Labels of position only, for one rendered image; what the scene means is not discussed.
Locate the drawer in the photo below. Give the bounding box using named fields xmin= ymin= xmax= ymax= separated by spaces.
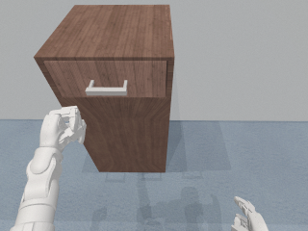
xmin=44 ymin=61 xmax=167 ymax=97

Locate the handle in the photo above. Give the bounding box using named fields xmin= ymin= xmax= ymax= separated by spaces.
xmin=85 ymin=80 xmax=128 ymax=96

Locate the left robot hand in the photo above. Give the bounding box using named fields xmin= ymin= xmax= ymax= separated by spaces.
xmin=39 ymin=106 xmax=87 ymax=153

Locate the robot left forearm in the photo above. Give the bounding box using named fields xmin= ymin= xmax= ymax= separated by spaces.
xmin=10 ymin=146 xmax=64 ymax=231

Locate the cabinet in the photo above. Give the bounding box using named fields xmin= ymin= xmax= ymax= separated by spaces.
xmin=34 ymin=5 xmax=175 ymax=173

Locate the right robot hand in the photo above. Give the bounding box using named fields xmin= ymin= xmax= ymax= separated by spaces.
xmin=231 ymin=196 xmax=269 ymax=231

